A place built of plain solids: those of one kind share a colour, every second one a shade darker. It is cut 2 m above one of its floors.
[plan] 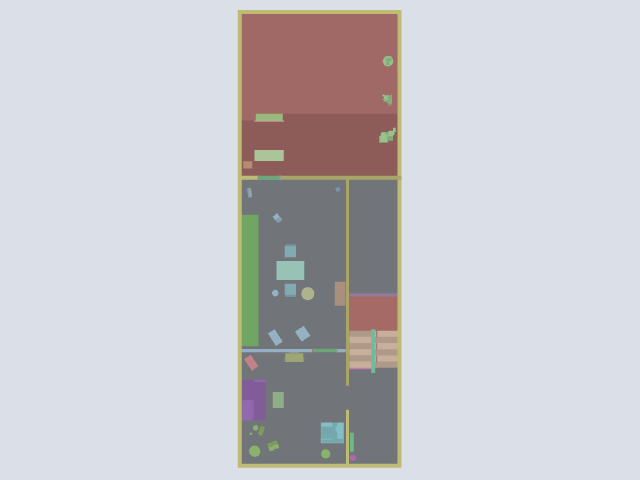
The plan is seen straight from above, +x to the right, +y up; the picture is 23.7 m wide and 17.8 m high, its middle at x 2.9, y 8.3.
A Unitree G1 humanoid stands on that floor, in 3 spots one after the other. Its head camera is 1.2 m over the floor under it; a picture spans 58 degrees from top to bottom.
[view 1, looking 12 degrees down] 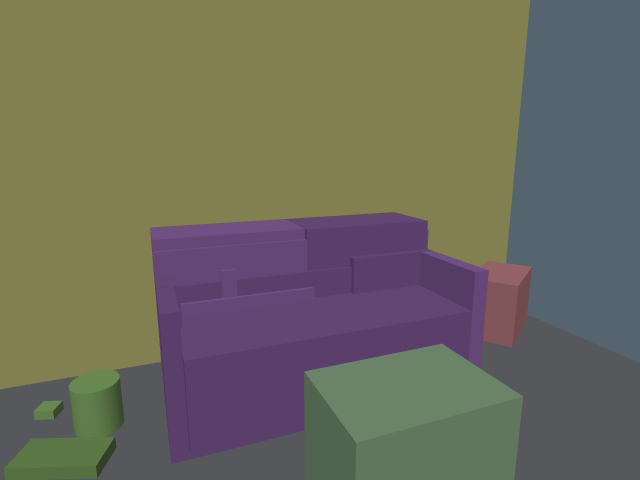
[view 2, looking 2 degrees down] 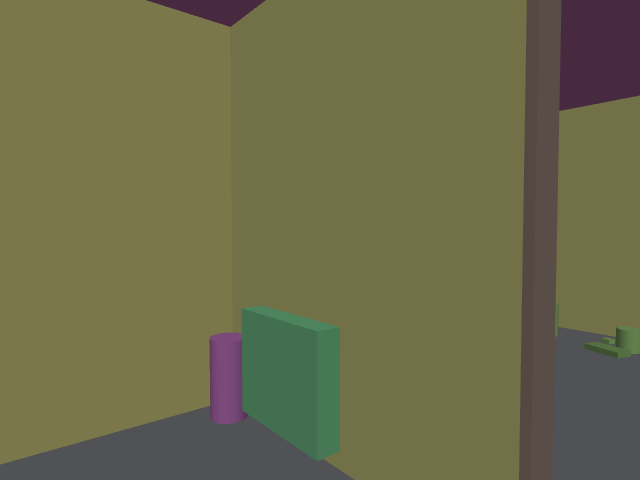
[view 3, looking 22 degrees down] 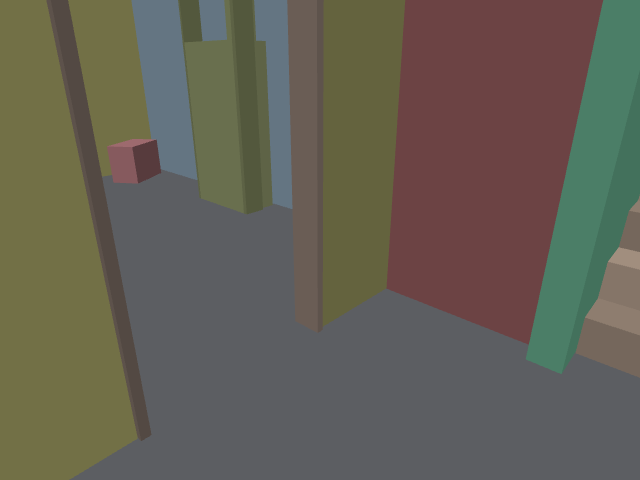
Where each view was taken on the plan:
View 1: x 2.46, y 1.60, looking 158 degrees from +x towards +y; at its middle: slotfit_sofa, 2.28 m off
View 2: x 5.36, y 2.66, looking -129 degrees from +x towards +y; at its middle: wall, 2.20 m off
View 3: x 5.21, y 1.60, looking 133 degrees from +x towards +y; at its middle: doorframe_front_room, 1.92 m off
